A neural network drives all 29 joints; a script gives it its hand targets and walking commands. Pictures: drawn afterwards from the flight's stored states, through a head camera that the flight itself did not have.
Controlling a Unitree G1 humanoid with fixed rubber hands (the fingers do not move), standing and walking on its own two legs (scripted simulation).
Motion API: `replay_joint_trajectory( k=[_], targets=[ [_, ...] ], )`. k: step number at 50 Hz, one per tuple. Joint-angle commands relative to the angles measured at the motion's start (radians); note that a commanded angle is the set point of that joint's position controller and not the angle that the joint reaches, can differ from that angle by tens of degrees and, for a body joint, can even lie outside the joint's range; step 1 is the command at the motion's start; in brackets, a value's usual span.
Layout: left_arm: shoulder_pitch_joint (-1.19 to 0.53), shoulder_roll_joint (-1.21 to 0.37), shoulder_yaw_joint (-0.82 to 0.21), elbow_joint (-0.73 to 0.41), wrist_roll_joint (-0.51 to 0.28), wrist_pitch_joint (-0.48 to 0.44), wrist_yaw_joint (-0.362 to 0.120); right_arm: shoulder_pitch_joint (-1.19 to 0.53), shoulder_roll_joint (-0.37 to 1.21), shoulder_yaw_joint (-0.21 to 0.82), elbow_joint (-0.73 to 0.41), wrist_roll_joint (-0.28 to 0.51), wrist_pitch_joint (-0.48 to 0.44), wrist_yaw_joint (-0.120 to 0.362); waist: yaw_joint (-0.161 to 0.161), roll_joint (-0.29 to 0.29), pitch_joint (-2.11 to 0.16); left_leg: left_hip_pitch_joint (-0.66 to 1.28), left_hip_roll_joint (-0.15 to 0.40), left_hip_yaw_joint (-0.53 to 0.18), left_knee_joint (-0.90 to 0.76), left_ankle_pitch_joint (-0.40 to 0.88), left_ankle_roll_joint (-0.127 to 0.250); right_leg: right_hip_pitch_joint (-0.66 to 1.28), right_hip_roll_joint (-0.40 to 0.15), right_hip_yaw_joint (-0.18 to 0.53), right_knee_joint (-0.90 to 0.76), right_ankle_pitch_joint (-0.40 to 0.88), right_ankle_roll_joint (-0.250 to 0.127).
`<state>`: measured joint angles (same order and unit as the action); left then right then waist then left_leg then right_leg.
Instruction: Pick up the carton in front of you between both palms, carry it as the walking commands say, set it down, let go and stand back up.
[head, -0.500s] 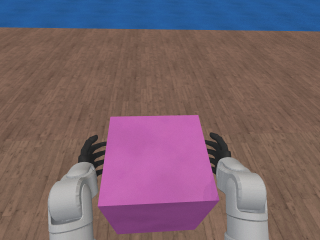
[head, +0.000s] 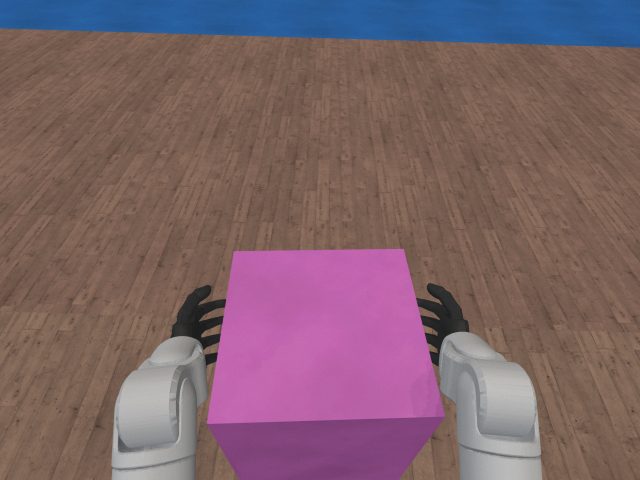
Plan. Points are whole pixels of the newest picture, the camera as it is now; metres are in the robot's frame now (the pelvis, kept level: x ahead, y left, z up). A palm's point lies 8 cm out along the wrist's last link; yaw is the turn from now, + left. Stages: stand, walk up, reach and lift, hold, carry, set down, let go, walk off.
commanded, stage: carry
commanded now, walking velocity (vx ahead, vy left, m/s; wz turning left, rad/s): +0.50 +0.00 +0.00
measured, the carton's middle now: (320, 371) +0.26 +0.01 -0.02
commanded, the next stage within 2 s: none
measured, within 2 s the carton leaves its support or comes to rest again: neither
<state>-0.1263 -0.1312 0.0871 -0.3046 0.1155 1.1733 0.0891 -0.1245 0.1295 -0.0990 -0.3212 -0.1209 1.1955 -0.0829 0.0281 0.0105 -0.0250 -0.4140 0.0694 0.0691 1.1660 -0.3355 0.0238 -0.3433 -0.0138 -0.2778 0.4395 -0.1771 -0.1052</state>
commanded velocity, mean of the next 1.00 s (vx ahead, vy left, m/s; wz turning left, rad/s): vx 0.50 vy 0.00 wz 0.00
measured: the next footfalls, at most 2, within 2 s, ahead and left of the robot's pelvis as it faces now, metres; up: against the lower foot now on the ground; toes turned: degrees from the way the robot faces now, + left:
left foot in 0.34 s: +0.43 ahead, +0.11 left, +0.00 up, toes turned +9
right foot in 0.84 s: +0.75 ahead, -0.11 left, +0.00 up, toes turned -12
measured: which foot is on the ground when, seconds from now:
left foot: up 0.00-0.32, down 0.34-0.86, up 0.88-1.00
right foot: down 0.00-0.38, up 0.40-0.82, down 0.84-1.00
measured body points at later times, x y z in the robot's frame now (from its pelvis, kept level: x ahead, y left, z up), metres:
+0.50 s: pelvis +0.34 +0.04 +0.00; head +0.37 +0.05 +0.45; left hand +0.64 +0.16 +0.06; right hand +0.61 -0.14 +0.07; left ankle +0.39 +0.10 -0.74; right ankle +0.21 -0.07 -0.63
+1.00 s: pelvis +0.67 -0.03 +0.00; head +0.71 -0.05 +0.44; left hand +1.00 +0.12 +0.08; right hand +1.00 -0.19 +0.07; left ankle +0.58 +0.10 -0.64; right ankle +0.71 -0.10 -0.74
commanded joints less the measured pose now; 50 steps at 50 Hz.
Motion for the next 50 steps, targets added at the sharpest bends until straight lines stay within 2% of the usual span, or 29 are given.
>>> replay_joint_trajectory(
  k=[1,3,7,13,15,16,17,18,19,20,21,22,23,24,25,28,33,37,39,40,41,42,43,44,45,46,47,48,50],
  targets=[
    [-0.449,-1.008,-0.745,-0.125,-0.447,-0.020,-0.277,-0.416,0.987,0.727,-0.087,0.394,-0.047,0.253,-0.016,-0.076,-0.356,-0.161,0.046,-0.026,-0.103,0.062,0.000,0.402,-0.305,0.366,-0.235,0.142,-0.043],
    [-0.419,-0.986,-0.747,-0.130,-0.450,-0.022,-0.285,-0.379,0.983,0.728,-0.080,0.375,-0.058,0.241,-0.014,-0.102,-0.328,-0.184,0.038,0.013,-0.224,0.080,-0.014,0.407,-0.287,0.306,-0.253,0.168,-0.044],
    [-0.399,-0.922,-0.734,-0.153,-0.448,-0.014,-0.290,-0.383,0.945,0.738,-0.123,0.371,-0.056,0.225,-0.014,-0.134,-0.248,-0.233,0.019,0.082,-0.428,0.184,-0.026,0.442,-0.242,0.208,-0.245,0.297,-0.029],
    [-0.379,-0.827,-0.686,-0.153,-0.406,0.033,-0.266,-0.425,0.842,0.733,-0.167,0.405,0.005,0.228,-0.006,-0.156,-0.136,-0.188,-0.014,0.156,-0.615,0.284,0.000,0.471,-0.220,0.130,-0.218,0.441,-0.011],
    [-0.390,-0.810,-0.677,-0.147,-0.396,0.048,-0.260,-0.438,0.822,0.722,-0.158,0.413,0.024,0.233,-0.014,-0.171,-0.148,-0.070,-0.040,0.185,-0.650,0.272,0.019,0.469,-0.219,0.098,-0.133,0.602,0.010],
    [-0.402,-0.802,-0.674,-0.149,-0.396,0.055,-0.258,-0.439,0.818,0.714,-0.148,0.415,0.031,0.235,-0.026,-0.164,-0.189,0.057,-0.077,0.219,-0.683,0.260,0.022,0.446,-0.202,0.055,-0.019,0.674,0.030],
    [-0.417,-0.795,-0.675,-0.154,-0.395,0.062,-0.256,-0.434,0.813,0.703,-0.134,0.414,0.036,0.237,-0.046,-0.125,-0.254,0.252,-0.109,0.244,-0.710,0.222,0.022,0.371,-0.165,0.017,0.153,0.657,0.055],
    [-0.438,-0.783,-0.675,-0.152,-0.395,0.067,-0.257,-0.437,0.810,0.694,-0.130,0.411,0.041,0.240,-0.073,-0.050,-0.321,0.469,0.018,0.077,-0.730,0.139,0.033,0.199,-0.145,0.033,0.361,0.411,0.081],
    [-0.478,-0.793,-0.689,-0.188,-0.409,0.078,-0.256,-0.444,0.806,0.679,-0.091,0.395,0.034,0.244,-0.071,0.241,-0.407,0.671,0.301,-0.438,-0.846,-0.015,0.194,-0.102,-0.014,0.066,0.686,0.116,0.129],
    [-0.489,-0.805,-0.690,-0.164,-0.408,0.078,-0.259,-0.438,0.840,0.682,-0.080,0.409,0.034,0.247,-0.060,0.280,-0.374,0.694,0.353,-0.589,-0.953,0.166,0.230,-0.278,0.040,0.184,0.852,-0.282,0.119],
    [-0.487,-0.839,-0.694,-0.137,-0.407,0.071,-0.260,-0.462,0.866,0.690,-0.100,0.422,0.031,0.249,-0.058,0.209,-0.369,0.676,0.338,-0.465,-0.914,0.310,0.217,-0.319,-0.024,0.260,0.929,-0.277,0.091],
    [-0.491,-0.874,-0.696,-0.137,-0.408,0.060,-0.262,-0.479,0.900,0.697,-0.106,0.427,0.025,0.250,-0.059,0.103,-0.371,0.636,0.317,-0.370,-0.878,0.419,0.189,-0.325,-0.065,0.283,0.912,-0.238,0.073],
    [-0.496,-0.906,-0.698,-0.132,-0.408,0.050,-0.263,-0.500,0.928,0.708,-0.117,0.436,0.018,0.252,-0.053,0.023,-0.352,0.566,0.293,-0.284,-0.882,0.462,0.154,-0.313,-0.098,0.285,0.838,-0.181,0.069],
    [-0.496,-0.930,-0.702,-0.128,-0.410,0.041,-0.261,-0.520,0.946,0.717,-0.132,0.443,0.011,0.253,-0.045,0.030,-0.350,0.520,0.269,-0.216,-0.905,0.419,0.118,-0.279,-0.115,0.276,0.760,-0.133,0.070],
    [-0.485,-0.945,-0.704,-0.125,-0.409,0.033,-0.258,-0.526,0.954,0.721,-0.142,0.448,0.006,0.255,-0.042,0.052,-0.359,0.499,0.255,-0.167,-0.922,0.392,0.106,-0.253,-0.111,0.255,0.715,-0.102,0.075],
    [-0.450,-0.956,-0.711,-0.130,-0.394,0.015,-0.242,-0.497,0.941,0.721,-0.156,0.455,0.000,0.264,-0.042,0.101,-0.326,0.484,0.223,-0.072,-0.959,0.381,0.108,-0.272,-0.096,0.200,0.558,-0.057,0.098],
    [-0.461,-0.908,-0.724,-0.171,-0.394,0.024,-0.227,-0.466,0.871,0.706,-0.167,0.440,0.009,0.263,-0.047,0.132,-0.234,0.514,0.169,0.037,-0.952,0.500,0.107,-0.306,-0.071,0.119,0.265,0.060,0.116],
    [-0.530,-0.835,-0.726,-0.164,-0.414,0.049,-0.232,-0.503,0.798,0.692,-0.136,0.416,0.023,0.247,-0.058,0.150,-0.171,0.507,0.151,0.079,-0.928,0.574,0.086,-0.224,-0.033,0.069,0.104,0.162,0.083],
    [-0.577,-0.796,-0.718,-0.138,-0.420,0.059,-0.233,-0.555,0.762,0.690,-0.115,0.411,0.029,0.237,-0.053,0.159,-0.184,0.512,0.153,0.102,-0.837,0.680,0.069,-0.129,-0.016,0.058,0.080,0.157,0.055],
    [-0.591,-0.777,-0.709,-0.114,-0.417,0.061,-0.232,-0.591,0.744,0.691,-0.104,0.412,0.033,0.233,-0.029,0.148,-0.221,0.492,0.135,0.140,-0.722,0.734,0.050,-0.016,0.013,0.031,0.056,0.144,0.047],
    [-0.602,-0.756,-0.693,-0.084,-0.413,0.063,-0.231,-0.625,0.725,0.693,-0.091,0.411,0.037,0.229,0.007,0.104,-0.282,0.434,0.088,0.177,-0.543,0.734,0.025,0.161,0.057,-0.003,0.035,0.081,0.045],
    [-0.618,-0.736,-0.675,-0.058,-0.412,0.064,-0.231,-0.674,0.703,0.692,-0.071,0.410,0.041,0.224,0.053,0.010,-0.357,0.281,0.063,0.165,-0.306,0.508,0.008,0.358,-0.048,0.134,0.044,-0.005,0.045],
    [-0.661,-0.696,-0.656,-0.027,-0.400,0.061,-0.232,-0.709,0.731,0.704,-0.064,0.427,0.049,0.218,0.027,-0.279,-0.440,-0.044,-0.063,0.117,0.012,0.164,-0.033,0.576,-0.330,0.649,-0.063,-0.179,-0.116],
    [-0.689,-0.730,-0.659,0.007,-0.426,0.062,-0.233,-0.754,0.730,0.687,-0.033,0.426,0.047,0.214,0.032,-0.316,-0.414,-0.211,-0.110,-0.009,0.169,-0.155,-0.018,0.588,-0.370,0.816,-0.183,-0.106,-0.152],
    [-0.757,-0.750,-0.658,0.007,-0.445,0.055,-0.235,-0.807,0.764,0.682,0.003,0.434,0.039,0.212,0.023,-0.257,-0.394,-0.255,-0.053,-0.075,0.247,-0.140,0.017,0.552,-0.355,0.711,-0.143,0.024,-0.146],
    [-0.796,-0.790,-0.670,0.021,-0.462,0.047,-0.236,-0.839,0.788,0.678,0.017,0.440,0.029,0.210,0.025,-0.139,-0.390,-0.259,-0.018,-0.088,0.225,-0.090,0.032,0.495,-0.330,0.616,-0.103,0.139,-0.126],
    [-0.855,-0.821,-0.678,0.020,-0.481,0.036,-0.238,-0.884,0.813,0.679,0.026,0.451,0.017,0.206,0.020,-0.074,-0.369,-0.248,0.007,-0.086,0.155,-0.044,0.039,0.421,-0.303,0.538,-0.090,0.213,-0.102],
    [-0.920,-0.843,-0.682,0.026,-0.500,0.025,-0.239,-0.925,0.833,0.676,0.047,0.455,0.007,0.201,0.010,-0.075,-0.381,-0.208,0.021,-0.087,0.087,-0.006,0.041,0.369,-0.282,0.484,-0.110,0.157,-0.079],
    [-1.012,-0.865,-0.679,0.054,-0.524,0.009,-0.241,-0.990,0.851,0.671,0.091,0.453,-0.011,0.187,0.005,-0.110,-0.396,-0.193,0.007,-0.058,0.017,0.026,0.036,0.345,-0.264,0.423,-0.123,0.159,-0.081]
  ],
)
